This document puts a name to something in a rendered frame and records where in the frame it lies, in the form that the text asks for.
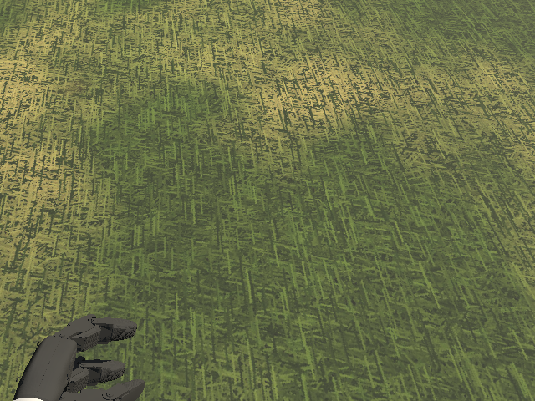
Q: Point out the robot left hand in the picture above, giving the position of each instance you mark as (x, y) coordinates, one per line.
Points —
(55, 374)

